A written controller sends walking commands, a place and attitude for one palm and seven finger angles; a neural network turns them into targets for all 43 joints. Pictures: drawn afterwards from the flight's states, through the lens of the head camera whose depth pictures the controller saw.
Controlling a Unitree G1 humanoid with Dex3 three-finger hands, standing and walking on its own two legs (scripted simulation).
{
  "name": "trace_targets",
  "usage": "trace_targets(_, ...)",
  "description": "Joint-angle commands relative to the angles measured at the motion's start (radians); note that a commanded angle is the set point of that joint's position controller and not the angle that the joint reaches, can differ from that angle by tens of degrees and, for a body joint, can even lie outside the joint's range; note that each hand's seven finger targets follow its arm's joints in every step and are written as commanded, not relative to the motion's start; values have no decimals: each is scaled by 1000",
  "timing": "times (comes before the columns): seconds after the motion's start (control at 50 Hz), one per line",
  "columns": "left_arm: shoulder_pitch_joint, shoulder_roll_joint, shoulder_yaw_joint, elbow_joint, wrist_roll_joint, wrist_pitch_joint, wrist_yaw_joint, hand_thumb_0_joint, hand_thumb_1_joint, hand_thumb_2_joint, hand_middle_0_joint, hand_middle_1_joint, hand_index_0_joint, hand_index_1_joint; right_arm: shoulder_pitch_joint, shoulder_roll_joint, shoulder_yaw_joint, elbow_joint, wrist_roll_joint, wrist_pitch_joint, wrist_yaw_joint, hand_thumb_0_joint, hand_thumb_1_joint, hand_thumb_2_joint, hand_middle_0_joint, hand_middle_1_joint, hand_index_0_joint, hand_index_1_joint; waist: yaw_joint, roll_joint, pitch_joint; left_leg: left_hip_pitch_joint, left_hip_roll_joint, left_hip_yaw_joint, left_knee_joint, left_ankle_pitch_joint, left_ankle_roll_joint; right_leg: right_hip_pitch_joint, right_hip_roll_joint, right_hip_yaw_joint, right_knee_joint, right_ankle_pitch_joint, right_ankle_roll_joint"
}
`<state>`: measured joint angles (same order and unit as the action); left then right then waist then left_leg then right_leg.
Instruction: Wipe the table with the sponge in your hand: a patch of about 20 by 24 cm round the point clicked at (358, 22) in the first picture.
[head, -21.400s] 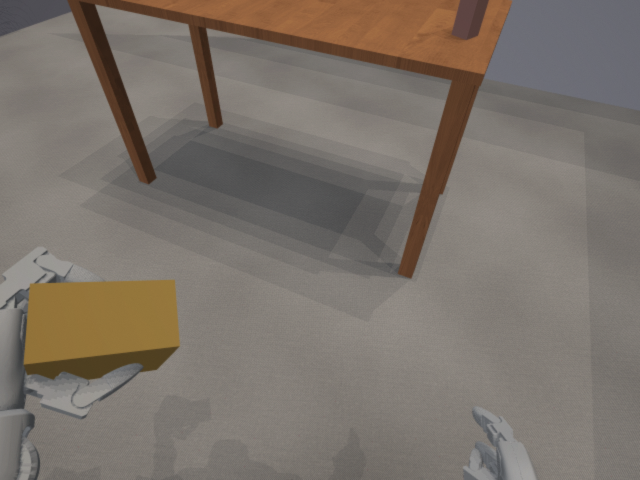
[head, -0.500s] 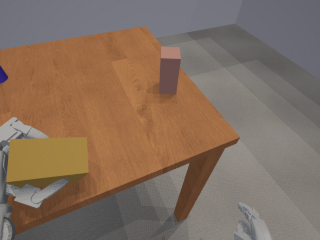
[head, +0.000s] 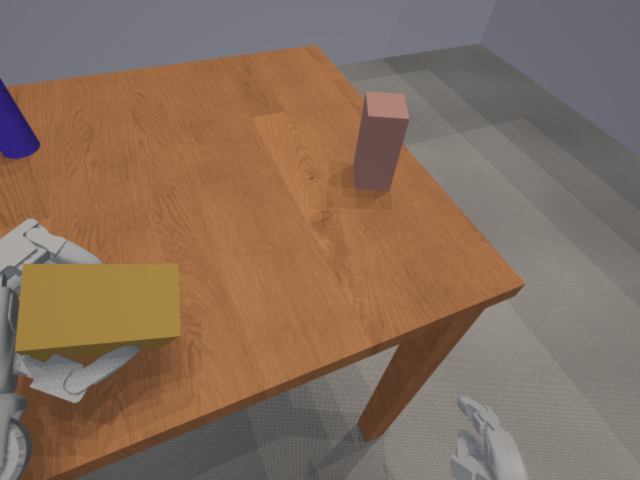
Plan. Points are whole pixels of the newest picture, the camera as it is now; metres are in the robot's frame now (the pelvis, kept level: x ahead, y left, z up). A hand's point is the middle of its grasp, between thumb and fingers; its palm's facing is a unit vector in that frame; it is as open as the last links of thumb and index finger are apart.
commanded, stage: come to a stop and stand still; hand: left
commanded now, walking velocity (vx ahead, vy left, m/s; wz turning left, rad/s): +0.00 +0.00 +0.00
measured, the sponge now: (124, 312) +0.23 +0.21 +0.14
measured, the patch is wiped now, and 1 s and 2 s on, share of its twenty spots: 0.00 0.00 0.00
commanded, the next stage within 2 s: look again from close up in 0.10 s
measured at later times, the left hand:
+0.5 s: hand (122, 309) +0.23 +0.20 +0.17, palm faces +0.31 -0.84 -0.45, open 10.3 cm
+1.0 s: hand (38, 380) +0.16 +0.24 +0.16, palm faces +0.48 -0.84 -0.26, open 10.3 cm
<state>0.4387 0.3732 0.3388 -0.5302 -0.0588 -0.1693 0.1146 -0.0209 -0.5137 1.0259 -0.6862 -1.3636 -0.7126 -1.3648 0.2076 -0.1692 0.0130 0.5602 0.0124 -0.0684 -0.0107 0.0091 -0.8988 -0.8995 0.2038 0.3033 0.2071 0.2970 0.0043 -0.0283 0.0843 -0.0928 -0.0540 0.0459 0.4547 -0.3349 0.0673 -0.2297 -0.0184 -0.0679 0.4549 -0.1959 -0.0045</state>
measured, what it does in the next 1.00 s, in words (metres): shifts its weight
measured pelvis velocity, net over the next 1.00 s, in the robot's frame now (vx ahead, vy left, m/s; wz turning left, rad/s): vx -0.05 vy -0.03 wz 0.03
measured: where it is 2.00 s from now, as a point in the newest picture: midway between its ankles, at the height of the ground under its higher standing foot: outside the picture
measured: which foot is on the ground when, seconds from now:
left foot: down 0.00-1.00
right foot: down 0.00-1.00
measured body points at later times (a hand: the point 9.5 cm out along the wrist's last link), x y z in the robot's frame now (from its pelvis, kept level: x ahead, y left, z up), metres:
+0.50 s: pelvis -0.01 -0.04 -0.01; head +0.03 -0.04 +0.44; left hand +0.20 +0.24 +0.19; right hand +0.15 -0.27 -0.09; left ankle -0.06 +0.06 -0.74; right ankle +0.03 -0.12 -0.74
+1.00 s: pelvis -0.05 -0.03 -0.01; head -0.06 -0.01 +0.43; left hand +0.13 +0.28 +0.18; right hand +0.11 -0.24 -0.09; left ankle -0.06 +0.06 -0.74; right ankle +0.01 -0.13 -0.73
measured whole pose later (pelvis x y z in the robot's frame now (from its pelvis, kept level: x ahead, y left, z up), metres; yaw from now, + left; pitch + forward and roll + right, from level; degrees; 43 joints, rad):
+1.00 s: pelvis -0.05 -0.03 -0.01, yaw +2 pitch -1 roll +1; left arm 0.31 0.40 0.33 -0.34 -0.08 -0.27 0.14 -0.02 -0.51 1.03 -0.69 -1.36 -0.72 -1.36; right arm 0.28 -0.20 0.04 0.64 0.00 -0.17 0.03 0.01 -0.90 -0.90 0.20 0.30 0.21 0.30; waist 0.05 -0.08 -0.01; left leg -0.25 -0.06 0.03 0.62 -0.34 0.05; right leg -0.40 -0.03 -0.06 0.71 -0.33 -0.02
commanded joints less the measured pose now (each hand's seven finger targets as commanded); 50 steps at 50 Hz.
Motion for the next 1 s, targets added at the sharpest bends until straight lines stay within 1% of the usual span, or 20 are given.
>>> trace_targets(0.0,12,125,114,-161,7,-59,16,0,100,1300,-1200,-1600,-1200,-1600,-67,-148,-64,-146,6,-52,-1,0,-900,-900,200,300,200,300,4,108,-144,-65,186,-120,-50,698,-144,162,-23,6,1,188,-54)
trace_targets(0.06,5,144,133,-184,5,-61,20,0,100,1300,-1200,-1600,-1200,-1600,-60,-156,-75,-153,12,-53,-4,0,-900,-900,200,300,200,300,2,78,-177,-117,162,-105,-8,602,-145,235,-49,43,3,333,-77)
trace_targets(0.16,1,128,113,-189,3,-58,28,0,100,1300,-1200,-1600,-1200,-1600,-64,-158,-72,-148,11,-51,-11,0,-900,-900,200,300,200,300,-2,93,-170,-133,145,-111,-42,413,-118,208,-66,93,-9,315,-72)
trace_targets(0.18,-930,913,378,-474,21,-219,38,0,100,1300,-1200,-1600,-1200,-1600,137,-196,112,-216,63,-62,-80,0,-900,-900,200,300,200,300,-74,182,-177,-254,165,-167,-31,465,-53,109,12,52,90,-101,47)
trace_targets(0.2,-592,401,371,-47,42,-149,27,0,100,1300,-1200,-1600,-1200,-1600,77,-81,-10,-170,38,-99,-52,0,-900,-900,200,300,200,300,-8,89,-233,-104,219,-185,0,430,-59,-55,-45,43,103,-157,6)
trace_targets(0.22,-512,359,301,-36,37,-128,28,0,100,1300,-1200,-1600,-1200,-1600,22,-127,-6,-128,-4,-103,-12,0,-900,-900,200,300,200,300,-16,58,-199,-43,189,-145,-48,496,-76,-53,-14,19,105,-125,-6)
trace_targets(0.24,-490,402,307,15,39,-123,26,0,100,1300,-1200,-1600,-1200,-1600,13,-189,-28,-131,-18,-102,-1,0,-900,-900,200,300,200,300,2,135,-221,-52,176,-117,-33,487,-78,-55,-13,46,109,-100,-13)
trace_targets(0.28,-322,325,238,74,17,-127,-1,0,100,1300,-1200,-1600,-1200,-1600,-6,-196,-29,-141,-29,-116,28,0,-900,-900,200,300,200,300,16,201,-240,-90,131,-83,29,409,-72,-59,-18,96,67,10,-33)
trace_targets(0.34,-126,207,108,-15,-17,-159,-28,0,100,1300,-1200,-1600,-1200,-1600,48,-211,-32,-163,-7,-132,63,0,-900,-900,200,300,200,300,26,96,-209,-234,96,-70,61,364,-50,86,-71,147,30,302,-61)
trace_targets(0.38,-12,172,92,10,-31,-162,-17,0,100,1300,-1200,-1600,-1200,-1600,19,-199,-25,-158,10,-143,76,0,-900,-900,200,300,200,300,36,51,-240,-189,95,-61,43,316,-34,87,-64,148,32,297,-54)
trace_targets(0.46,-20,349,263,-93,-36,-198,17,0,100,1300,-1200,-1600,-1200,-1600,32,-210,-33,-160,-2,-142,48,0,-900,-900,200,300,200,300,36,-80,-273,-226,91,-79,45,315,-42,153,-86,130,41,375,-38)
trace_targets(0.48,-54,428,330,-106,-38,-194,32,0,100,1300,-1200,-1600,-1200,-1600,6,-226,-29,-156,-6,-136,43,0,-900,-900,200,300,200,300,32,-49,-315,-211,85,-78,41,235,-34,143,-82,159,35,278,-37)
trace_targets(0.56,-67,354,267,-41,-54,-208,42,0,100,1300,-1200,-1600,-1200,-1600,29,-211,-29,-134,-5,-142,23,0,-900,-900,200,300,200,300,29,37,-259,-238,72,-75,64,244,-42,134,-113,157,25,316,-54)
trace_targets(0.62,-49,300,201,-18,-59,-206,35,0,100,1300,-1200,-1600,-1200,-1600,52,-226,-35,-118,-2,-154,30,0,-900,-900,200,300,200,300,34,94,-242,-229,63,-66,82,197,-37,88,-120,158,15,231,-63)
trace_targets(0.68,-13,237,120,-4,-63,-200,29,0,100,1300,-1200,-1600,-1200,-1600,35,-218,-27,-95,6,-169,45,0,-900,-900,200,300,200,300,32,51,-198,-187,49,-64,109,87,-20,-22,-137,207,-28,61,-75)
trace_targets(0.76,-122,250,107,-46,-56,-197,34,0,100,1300,-1200,-1600,-1200,-1600,26,-215,-31,-86,1,-175,44,0,-900,-900,200,300,200,300,28,-110,-130,-195,47,-81,149,-71,-11,-143,-178,245,-98,-253,-81)
trace_targets(0.82,-207,248,102,-8,-46,-174,43,0,100,1300,-1200,-1600,-1200,-1600,11,-212,-35,-62,-5,-163,32,0,-900,-900,200,300,200,300,14,-72,-99,-192,66,-106,87,-167,-3,-209,-145,205,-76,-395,-70)
trace_targets(0.86,-250,226,84,2,-37,-164,41,0,100,1300,-1200,-1600,-1200,-1600,0,-209,-34,-51,-6,-163,31,0,-900,-900,200,300,200,300,4,36,-77,-215,111,-183,-24,-266,8,-233,-98,154,27,-374,-55)
trace_targets(0.9,-302,216,80,-19,-15,-155,41,0,100,1300,-1200,-1600,-1200,-1600,-13,-208,-40,-55,-3,-158,24,0,-900,-900,200,300,200,300,3,234,-73,-323,230,-324,-228,-437,28,-151,-16,33,285,-190,-8)
trace_targets(0.98,-332,221,81,-3,-7,-136,29,0,100,1300,-1200,-1600,-1200,-1600,-40,-184,-47,-54,-2,-149,41,0,-900,-900,200,300,200,300,7,148,-69,-321,225,-259,-185,-224,9,-97,-27,29,281,-140,-4)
